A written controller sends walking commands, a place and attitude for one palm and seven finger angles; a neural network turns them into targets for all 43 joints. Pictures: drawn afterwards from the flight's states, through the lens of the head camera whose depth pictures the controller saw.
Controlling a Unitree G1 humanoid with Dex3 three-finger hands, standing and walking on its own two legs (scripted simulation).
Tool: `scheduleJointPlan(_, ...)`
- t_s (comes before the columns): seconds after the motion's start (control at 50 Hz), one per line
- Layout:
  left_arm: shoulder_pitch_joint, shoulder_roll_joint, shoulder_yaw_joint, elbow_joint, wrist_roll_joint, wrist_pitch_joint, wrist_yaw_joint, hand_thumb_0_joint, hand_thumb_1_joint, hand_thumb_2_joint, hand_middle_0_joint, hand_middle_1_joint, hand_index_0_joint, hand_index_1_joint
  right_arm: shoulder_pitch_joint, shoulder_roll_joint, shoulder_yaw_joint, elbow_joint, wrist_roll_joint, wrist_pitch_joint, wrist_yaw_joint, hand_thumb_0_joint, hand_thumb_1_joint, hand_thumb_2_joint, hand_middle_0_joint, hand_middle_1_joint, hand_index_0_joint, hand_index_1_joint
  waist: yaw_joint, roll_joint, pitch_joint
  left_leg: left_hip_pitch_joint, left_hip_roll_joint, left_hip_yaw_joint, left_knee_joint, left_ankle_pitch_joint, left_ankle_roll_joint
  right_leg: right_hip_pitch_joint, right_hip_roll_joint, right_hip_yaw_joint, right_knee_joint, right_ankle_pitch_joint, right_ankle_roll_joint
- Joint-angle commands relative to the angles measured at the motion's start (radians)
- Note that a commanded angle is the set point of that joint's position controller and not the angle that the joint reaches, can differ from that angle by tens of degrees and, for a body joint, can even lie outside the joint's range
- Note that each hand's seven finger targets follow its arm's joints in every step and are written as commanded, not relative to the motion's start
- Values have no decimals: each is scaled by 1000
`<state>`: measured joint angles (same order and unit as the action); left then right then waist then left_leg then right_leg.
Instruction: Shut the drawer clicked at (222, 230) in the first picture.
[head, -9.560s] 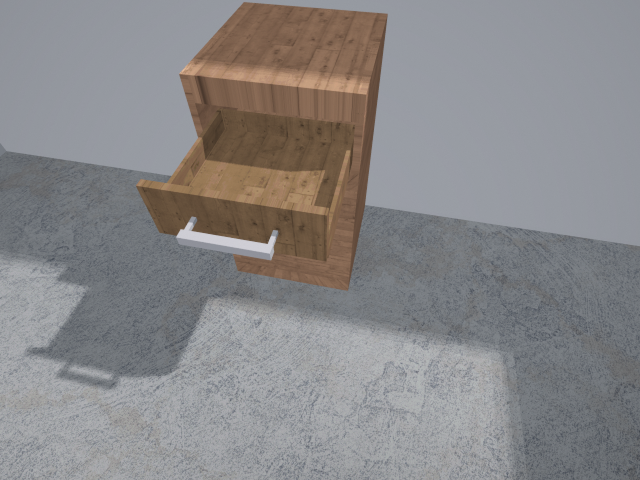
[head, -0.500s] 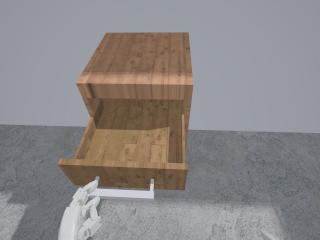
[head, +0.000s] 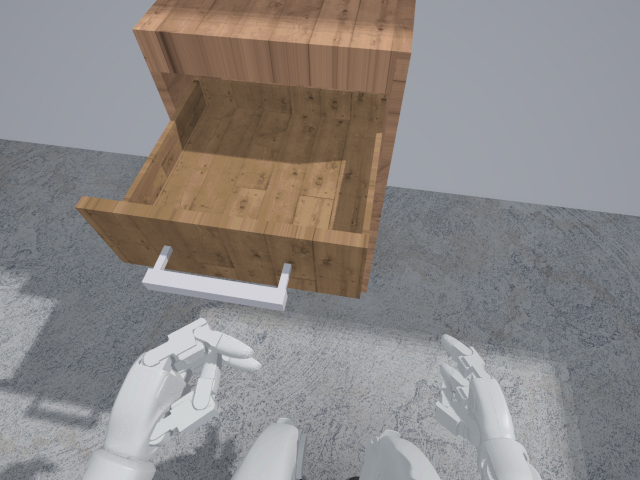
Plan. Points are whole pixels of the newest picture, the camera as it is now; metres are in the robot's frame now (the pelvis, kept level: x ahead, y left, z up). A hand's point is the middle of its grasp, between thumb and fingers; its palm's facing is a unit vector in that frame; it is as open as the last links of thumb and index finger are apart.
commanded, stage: raise the hand and make a fist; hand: left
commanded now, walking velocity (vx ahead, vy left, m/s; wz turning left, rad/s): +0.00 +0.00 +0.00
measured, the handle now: (220, 275) +0.37 +0.18 -0.01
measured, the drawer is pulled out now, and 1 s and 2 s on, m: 0.30 0.30 0.30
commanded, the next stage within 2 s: bring the fist close to the handle in 1.18 s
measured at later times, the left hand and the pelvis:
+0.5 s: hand (176, 403) +0.19 +0.16 +0.08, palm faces -0.07 -1.00 -0.04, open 3.1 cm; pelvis -0.01 +0.00 +0.02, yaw -1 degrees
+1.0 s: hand (179, 392) +0.19 +0.15 +0.10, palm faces -0.09 -0.99 +0.06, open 3.2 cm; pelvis +0.03 +0.05 +0.03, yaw -1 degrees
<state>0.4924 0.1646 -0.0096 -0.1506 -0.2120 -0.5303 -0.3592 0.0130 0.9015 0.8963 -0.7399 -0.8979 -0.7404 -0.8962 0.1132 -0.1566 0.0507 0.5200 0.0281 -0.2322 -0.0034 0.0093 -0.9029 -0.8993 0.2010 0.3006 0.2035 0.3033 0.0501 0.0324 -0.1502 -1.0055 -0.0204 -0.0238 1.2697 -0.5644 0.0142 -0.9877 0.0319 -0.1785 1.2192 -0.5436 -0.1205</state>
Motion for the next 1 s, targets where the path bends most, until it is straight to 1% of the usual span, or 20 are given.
scheduleJointPlan(0.0,185,210,226,-204,-64,176,27,0,900,900,-940,-1102,-940,-1102,-60,-147,-102,-240,39,19,-41,0,-900,-900,200,300,200,300,15,-97,-309,31,-11,-4,-173,187,23,538,-109,397,-360,118,138)
scheduleJointPlan(0.02,222,205,283,-189,-85,209,82,0,900,900,-960,-1123,-960,-1123,-81,-132,-104,-229,42,42,-40,0,-900,-900,200,300,200,300,35,-77,-310,47,-12,-6,-184,190,16,564,-109,397,-373,141,150)
scheduleJointPlan(0.04,221,158,277,-237,-109,215,129,0,900,900,-980,-1145,-980,-1145,-65,-119,-95,-234,39,53,-38,0,-900,-900,200,300,200,300,31,-62,-301,60,-14,-7,-196,199,14,578,-110,389,-381,183,158)
scheduleJointPlan(0.06,215,159,303,-244,-119,210,175,0,900,900,-1000,-1167,-1000,-1167,-64,-113,-97,-224,39,59,-40,0,-900,-900,200,300,200,300,27,-82,-265,57,-10,-10,-199,188,10,569,-113,397,-394,196,168)
scheduleJointPlan(0.12,171,154,296,-223,-93,118,238,0,900,900,-1060,-1232,-1060,-1232,-33,-117,-103,-176,29,44,-46,0,-900,-900,200,300,200,300,-9,-128,-163,5,5,-25,-200,155,7,493,-113,411,-404,159,175)
scheduleJointPlan(0.18,146,131,192,-148,-53,5,161,0,900,900,-1120,-1297,-1120,-1297,4,-139,-112,-135,24,2,-41,0,-900,-900,200,300,200,300,-66,-83,-78,-10,11,-25,-194,135,11,381,-115,400,-411,110,175)
scheduleJointPlan(0.22,109,71,85,-115,-63,-43,78,0,900,900,-1160,-1340,-1160,-1340,13,-164,-109,-142,32,-31,-43,0,-900,-900,200,300,200,300,-116,-125,-41,1,9,-30,-182,116,21,334,-120,407,-439,67,184)
scheduleJointPlan(0.26,109,87,78,-82,-88,-51,14,0,900,900,-1200,-1383,-1200,-1383,40,-187,-116,-146,42,-62,-51,0,-900,-900,200,300,200,300,-122,-129,-62,11,7,-28,-179,86,25,327,-122,407,-460,-25,176)
scheduleJointPlan(0.3,96,150,130,-125,-97,-45,-1,0,900,900,-1240,-1427,-1240,-1427,54,-198,-121,-150,42,-84,-60,0,-900,-900,200,300,200,300,-96,-72,-128,55,8,-17,-196,100,28,346,-114,384,-456,-76,149)
scheduleJointPlan(0.34,59,216,200,-178,-92,-36,40,0,900,900,-1280,-1470,-1280,-1470,52,-197,-121,-147,36,-85,-65,0,-900,-900,200,300,200,300,-70,-24,-174,79,8,-6,-211,107,28,359,-101,367,-447,-131,128)
scheduleJointPlan(0.42,40,203,249,-185,-79,-11,158,0,900,900,-1360,-1557,-1360,-1557,43,-169,-114,-152,28,-67,-61,0,-900,-900,200,300,200,300,-41,-11,-146,91,9,1,-241,111,25,371,-85,343,-454,-149,116)
scheduleJointPlan(0.48,75,123,167,-152,-61,27,179,0,900,900,-1400,-1600,-1400,-1600,34,-169,-104,-173,26,-58,-48,0,-900,-900,200,300,200,300,-54,-7,-120,128,8,-5,-267,132,26,364,-81,319,-455,-66,122)
scheduleJointPlan(0.52,110,99,117,-125,-40,64,159,0,900,900,-1400,-1600,-1400,-1600,38,-177,-97,-184,28,-46,-42,0,-900,-900,200,300,200,300,-65,-45,-135,161,10,-17,-282,177,32,387,-83,310,-450,51,142)
scheduleJointPlan(0.58,130,53,2,-176,-18,112,112,0,900,900,-1400,-1600,-1400,-1600,50,-185,-92,-217,28,-39,-37,0,-900,-900,200,300,200,300,-83,-39,-123,221,11,-29,-314,220,38,381,-68,255,-427,164,135)
scheduleJointPlan(0.66,181,81,35,-227,-7,121,135,0,900,900,-1400,-1600,-1400,-1600,42,-180,-91,-230,16,-25,-36,0,-900,-900,200,300,200,300,-61,-66,-103,245,14,-38,-341,265,36,375,-42,187,-385,218,103)
scheduleJointPlan(0.72,168,85,46,-311,8,85,200,0,900,900,-1400,-1600,-1400,-1600,40,-171,-91,-240,1,-17,-27,0,-900,-900,200,300,200,300,-43,5,-123,282,13,-38,-342,307,29,336,-26,140,-328,250,84)
scheduleJointPlan(0.76,233,42,17,-337,22,59,234,0,900,900,-1400,-1600,-1400,-1600,61,-158,-95,-246,-8,-12,-14,0,-900,-900,200,300,200,300,-34,28,-163,324,17,-42,-342,374,17,323,-19,115,-293,291,77)
scheduleJointPlan(0.86,272,-43,-135,-361,62,35,226,0,900,900,-1400,-1600,-1400,-1600,75,-174,-102,-269,-9,3,12,0,-900,-900,200,300,200,300,-70,4,-182,337,34,-68,-304,466,1,241,-19,100,-245,297,85)
scheduleJointPlan(0.94,296,-26,-172,-391,98,66,218,0,900,900,-1400,-1600,-1400,-1600,81,-184,-106,-299,-2,28,11,0,-900,-900,200,300,200,300,-67,-16,-186,316,40,-91,-305,443,-4,220,-20,102,-224,253,85)
scheduleJointPlan(0.98,313,7,-140,-407,111,89,240,0,900,900,-1400,-1600,-1400,-1600,84,-179,-109,-310,-2,48,9,0,-900,-900,200,300,200,300,-52,-13,-198,317,42,-95,-312,440,-15,218,-19,99,-213,238,84)
